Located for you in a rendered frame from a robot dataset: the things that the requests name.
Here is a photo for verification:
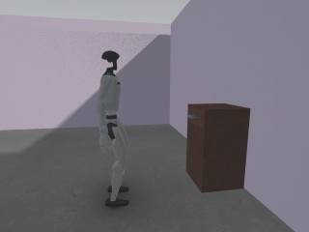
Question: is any robot right hand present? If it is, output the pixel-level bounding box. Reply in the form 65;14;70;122
99;133;113;157

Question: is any drawer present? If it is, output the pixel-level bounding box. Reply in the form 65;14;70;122
188;106;205;129

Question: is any cabinet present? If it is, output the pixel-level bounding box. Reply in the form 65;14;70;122
185;103;251;193

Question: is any handle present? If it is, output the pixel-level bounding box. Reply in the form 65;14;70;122
187;114;198;119

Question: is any robot foot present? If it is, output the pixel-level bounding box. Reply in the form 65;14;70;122
107;186;129;192
105;197;129;207

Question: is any left robot foot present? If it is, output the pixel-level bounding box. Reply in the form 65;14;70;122
107;186;129;192

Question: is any robot right forearm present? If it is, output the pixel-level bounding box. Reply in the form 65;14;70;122
96;101;108;135

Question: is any robot right upper arm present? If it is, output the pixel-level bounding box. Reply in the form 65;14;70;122
96;74;113;108

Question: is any right robot foot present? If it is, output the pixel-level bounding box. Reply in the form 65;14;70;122
105;197;129;207

